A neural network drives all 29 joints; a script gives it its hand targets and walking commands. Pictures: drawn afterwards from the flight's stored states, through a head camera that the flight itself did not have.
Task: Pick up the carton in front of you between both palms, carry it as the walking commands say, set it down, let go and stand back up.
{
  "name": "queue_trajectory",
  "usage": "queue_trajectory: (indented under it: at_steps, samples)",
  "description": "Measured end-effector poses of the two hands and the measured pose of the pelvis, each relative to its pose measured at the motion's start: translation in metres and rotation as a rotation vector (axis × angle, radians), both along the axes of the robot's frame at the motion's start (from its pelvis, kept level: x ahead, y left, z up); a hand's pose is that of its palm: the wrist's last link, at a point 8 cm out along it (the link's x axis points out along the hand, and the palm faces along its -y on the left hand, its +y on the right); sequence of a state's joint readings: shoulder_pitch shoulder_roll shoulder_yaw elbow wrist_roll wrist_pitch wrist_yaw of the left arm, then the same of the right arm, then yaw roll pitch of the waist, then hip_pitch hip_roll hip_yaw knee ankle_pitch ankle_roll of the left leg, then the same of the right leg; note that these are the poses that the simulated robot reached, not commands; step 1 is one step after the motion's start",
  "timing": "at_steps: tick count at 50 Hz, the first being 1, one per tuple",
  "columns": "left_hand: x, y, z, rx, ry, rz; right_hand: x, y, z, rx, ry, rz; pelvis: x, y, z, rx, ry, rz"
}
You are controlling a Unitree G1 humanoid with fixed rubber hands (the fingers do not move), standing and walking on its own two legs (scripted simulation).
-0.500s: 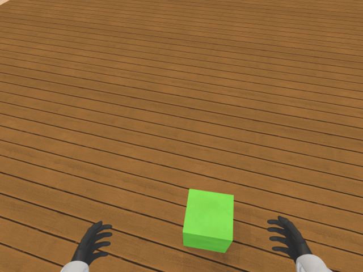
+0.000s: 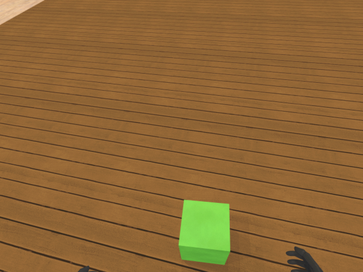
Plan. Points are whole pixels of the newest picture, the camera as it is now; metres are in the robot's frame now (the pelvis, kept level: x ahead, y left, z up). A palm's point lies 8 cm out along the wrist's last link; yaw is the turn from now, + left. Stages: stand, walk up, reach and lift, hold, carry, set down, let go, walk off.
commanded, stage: stand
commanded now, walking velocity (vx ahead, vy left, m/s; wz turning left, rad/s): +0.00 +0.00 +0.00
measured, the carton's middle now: (204, 232) +0.40 -0.06 -0.64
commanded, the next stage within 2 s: none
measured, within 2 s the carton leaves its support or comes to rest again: neither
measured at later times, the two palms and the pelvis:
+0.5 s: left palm out of the picture +0.10 +0.24 -0.12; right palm out of the picture +0.05 -0.28 -0.13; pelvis +0.03 -0.01 -0.01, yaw -3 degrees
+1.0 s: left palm out of the picture +0.03 +0.23 -0.13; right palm out of the picture -0.05 -0.24 -0.14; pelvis +0.01 +0.00 +0.00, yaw -5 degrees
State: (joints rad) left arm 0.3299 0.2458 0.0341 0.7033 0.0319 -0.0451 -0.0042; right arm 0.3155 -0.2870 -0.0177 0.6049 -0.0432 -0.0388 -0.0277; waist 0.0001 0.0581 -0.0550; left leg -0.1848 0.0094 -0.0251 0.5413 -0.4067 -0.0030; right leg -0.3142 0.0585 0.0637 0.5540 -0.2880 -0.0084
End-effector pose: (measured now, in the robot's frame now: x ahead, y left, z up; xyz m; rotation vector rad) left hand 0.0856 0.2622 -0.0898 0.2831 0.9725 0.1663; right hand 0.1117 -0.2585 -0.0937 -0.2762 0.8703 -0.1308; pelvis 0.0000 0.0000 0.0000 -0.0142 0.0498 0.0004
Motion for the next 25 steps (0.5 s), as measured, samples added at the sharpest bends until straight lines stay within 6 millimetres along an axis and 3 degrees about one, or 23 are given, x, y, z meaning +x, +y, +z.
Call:
queue_trajectory:
  at_steps: [5, 14, 25]
  samples:
    - [0.000, -0.007, -0.012, -0.008, 0.053, 0.003, -0.008, -0.009, -0.011, -0.002, 0.054, -0.037, 0.013, -0.004, -0.004, 0.003, 0.018, -0.012]
    - [0.020, -0.025, -0.026, -0.034, 0.071, -0.013, -0.019, -0.017, -0.022, -0.008, 0.123, -0.096, 0.027, -0.011, -0.009, 0.006, 0.027, -0.031]
    - [0.017, -0.025, -0.032, -0.017, 0.132, -0.015, -0.059, -0.019, -0.036, -0.006, 0.257, -0.152, 0.028, -0.013, -0.010, 0.015, 0.013, -0.053]
